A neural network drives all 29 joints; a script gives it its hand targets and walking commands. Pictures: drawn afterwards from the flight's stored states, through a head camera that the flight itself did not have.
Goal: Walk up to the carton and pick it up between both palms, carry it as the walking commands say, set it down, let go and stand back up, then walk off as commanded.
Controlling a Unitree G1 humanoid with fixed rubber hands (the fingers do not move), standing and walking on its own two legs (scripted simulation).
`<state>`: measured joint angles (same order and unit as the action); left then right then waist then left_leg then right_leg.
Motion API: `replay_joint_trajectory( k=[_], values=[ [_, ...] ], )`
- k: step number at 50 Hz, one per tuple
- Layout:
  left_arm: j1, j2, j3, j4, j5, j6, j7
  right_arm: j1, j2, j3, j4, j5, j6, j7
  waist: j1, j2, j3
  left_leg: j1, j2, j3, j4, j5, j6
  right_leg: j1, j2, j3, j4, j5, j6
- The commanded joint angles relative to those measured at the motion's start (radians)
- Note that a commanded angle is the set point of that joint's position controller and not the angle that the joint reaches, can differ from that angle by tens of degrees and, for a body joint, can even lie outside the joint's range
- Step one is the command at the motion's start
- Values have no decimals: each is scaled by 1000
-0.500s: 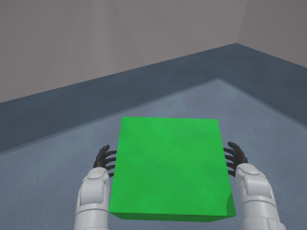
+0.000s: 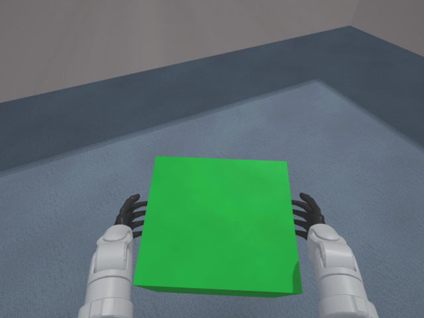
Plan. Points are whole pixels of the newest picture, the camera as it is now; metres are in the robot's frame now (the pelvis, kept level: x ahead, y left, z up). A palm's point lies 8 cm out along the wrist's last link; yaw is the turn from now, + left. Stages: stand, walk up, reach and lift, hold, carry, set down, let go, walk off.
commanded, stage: set down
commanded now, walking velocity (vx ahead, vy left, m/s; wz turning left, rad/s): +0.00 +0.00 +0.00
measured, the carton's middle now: (217, 230) +0.34 +0.06 -0.09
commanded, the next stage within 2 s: none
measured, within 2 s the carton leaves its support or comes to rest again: neither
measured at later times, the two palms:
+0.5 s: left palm (143, 232) +0.31 +0.24 -0.09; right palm (305, 235) +0.35 -0.14 -0.08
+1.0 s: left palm (153, 235) +0.34 +0.24 -0.17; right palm (297, 242) +0.38 -0.15 -0.17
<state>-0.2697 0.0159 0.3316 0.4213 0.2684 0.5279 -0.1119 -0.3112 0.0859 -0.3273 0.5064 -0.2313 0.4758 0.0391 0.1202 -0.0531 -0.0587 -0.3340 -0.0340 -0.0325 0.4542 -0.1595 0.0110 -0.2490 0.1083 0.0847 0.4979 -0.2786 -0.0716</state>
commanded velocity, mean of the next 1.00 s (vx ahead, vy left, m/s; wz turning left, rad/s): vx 0.00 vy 0.00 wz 0.00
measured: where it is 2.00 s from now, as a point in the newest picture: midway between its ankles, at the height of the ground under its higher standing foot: outside the picture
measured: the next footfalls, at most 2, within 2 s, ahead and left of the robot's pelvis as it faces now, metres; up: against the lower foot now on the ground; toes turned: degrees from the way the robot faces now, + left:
none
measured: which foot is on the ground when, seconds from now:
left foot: down 0.00-1.00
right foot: down 0.00-1.00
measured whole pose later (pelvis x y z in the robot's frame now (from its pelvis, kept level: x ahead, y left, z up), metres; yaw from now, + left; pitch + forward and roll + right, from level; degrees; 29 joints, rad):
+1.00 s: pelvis -0.05 +0.02 -0.11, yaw +0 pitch +38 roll +0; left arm -0.66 0.05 0.38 0.58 0.18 0.37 -0.05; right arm -0.69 -0.07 -0.44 0.63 -0.16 0.33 0.08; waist 0.05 -0.05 -0.24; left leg -1.44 -0.07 -0.03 1.04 -0.26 0.02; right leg -1.37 0.12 0.05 1.13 -0.42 -0.04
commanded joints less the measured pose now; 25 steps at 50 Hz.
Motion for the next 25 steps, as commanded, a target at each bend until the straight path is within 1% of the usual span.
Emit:
replay_joint_trajectory(
  k=[1,2,3,4,5,6,7,8,9,10,11,12,13,14,15,16,17,18,19,20,21,22,23,24,25],
  values=[
    [-522,-680,-380,-87,-185,-96,-251,-504,839,522,-70,203,-81,198,23,14,-370,142,-20,-10,59,166,49,-13,-98,121,-55,342,92],
    [-521,-723,-413,-32,-204,-88,-253,-442,843,492,-14,173,-71,189,1,65,-271,190,-25,-2,35,184,53,-119,-77,85,-62,264,64],
    [-544,-636,-340,-40,-166,-103,-248,-453,791,405,50,137,-85,182,-13,50,-282,155,-15,-21,85,174,41,-149,-86,104,-55,207,79],
    [-558,-608,-328,-23,-152,-115,-249,-538,802,417,11,146,-100,169,27,4,-227,71,-10,-32,88,123,57,-195,-79,89,-28,159,81],
    [-590,-699,-377,-31,-182,-120,-258,-519,802,440,11,157,-112,179,-37,104,-292,138,-34,-2,88,140,47,-184,-81,102,-47,171,50],
    [-652,-731,-423,-44,-229,-132,-267,-526,818,422,26,136,-114,178,-79,24,-354,116,-16,-25,125,155,48,-173,-74,88,-22,194,53],
    [-675,-645,-336,21,-189,-131,-273,-533,750,345,73,113,-121,162,-80,67,-316,-23,-5,-17,161,66,42,-182,-103,124,-4,168,60],
    [-648,-691,-363,42,-196,-145,-269,-563,747,362,53,103,-127,164,-102,32,-279,9,-15,-26,123,67,54,-270,-66,64,17,123,58],
    [-577,-720,-393,35,-199,-164,-268,-517,797,416,32,141,-138,166,-63,74,-403,73,-22,-24,153,215,38,-181,-75,101,26,279,56],
    [-660,-732,-432,31,-233,-168,-268,-546,750,363,52,123,-159,174,-153,100,-440,44,-12,-58,175,234,20,-265,-59,72,63,247,51],
    [-716,-767,-449,-29,-249,-192,-258,-537,826,380,90,136,-154,179,-113,121,-472,56,-18,-43,188,249,25,-280,-36,48,91,248,37],
    [-671,-676,-345,13,-193,-201,-238,-635,746,366,19,139,-168,182,-55,41,-362,-50,-20,-24,231,194,39,-392,-60,71,93,198,51],
    [-724,-755,-396,-27,-206,-212,-241,-595,785,378,45,127,-172,196,-76,81,-509,-9,-41,-46,193,211,28,-323,-41,28,107,184,55],
    [-717,-703,-347,33,-176,-205,-226,-684,757,395,35,162,-183,199,-48,91,-468,5,-14,-42,229,229,26,-434,-45,49,133,140,49],
    [-653,-747,-377,36,-170,-210,-215,-669,712,405,37,112,-184,218,-60,68,-519,-5,-32,-52,218,285,13,-424,-43,28,146,166,49],
    [-714,-824,-453,-1,-233,-206,-203,-638,772,395,41,144,-185,237,-137,9,-586,103,-10,-90,225,218,3,-457,-16,-10,158,122,39],
    [-709,-834,-411,47,-213,-211,-198,-760,772,437,34,166,-195,256,-44,46,-576,49,-30,-45,272,228,-8,-482,-25,-8,149,113,37],
    [-711,-861,-452,-28,-233,-223,-183,-716,775,441,26,175,-200,269,-63,37,-685,110,-13,-90,261,356,-7,-499,-20,-12,188,181,38],
    [-719,-893,-494,-19,-250,-212,-181,-719,788,465,18,197,-209,289,-84,26,-758,182,-16,-94,280,432,-27,-504,-10,-28,174,211,39],
    [-735,-880,-464,-28,-223,-219,-182,-704,799,418,91,186,-196,297,-38,68,-719,76,-19,-86,299,401,-21,-579,-16,-5,203,182,40],
    [-627,-910,-506,-33,-251,-215,-171,-665,802,464,19,203,-201,304,-79,84,-800,290,16,-145,257,508,-22,-594,-9,-11,219,217,50],
    [-657,-844,-399,5,-190,-221,-163,-688,779,420,88,186,-192,313,12,71,-707,143,-8,-97,298,393,-21,-667,-11,-17,187,92,34],
    [-661,-883,-429,14,-188,-215,-156,-701,784,409,98,185,-196,334,-43,93,-650,118,-2,-109,272,272,-8,-682,-26,6,202,71,23],
    [-707,-848,-406,35,-182,-205,-160,-702,747,348,182,118,-179,338,-28,26,-595,23,3,-148,234,177,-9,-706,-24,-6,203,15,26],
    [-718,-832,-424,-8,-191,-213,-160,-716,785,423,138,148,-183,340,0,64,-647,34,-8,-86,261,243,-19,-680,-10,-11,191,80,27]
  ],
)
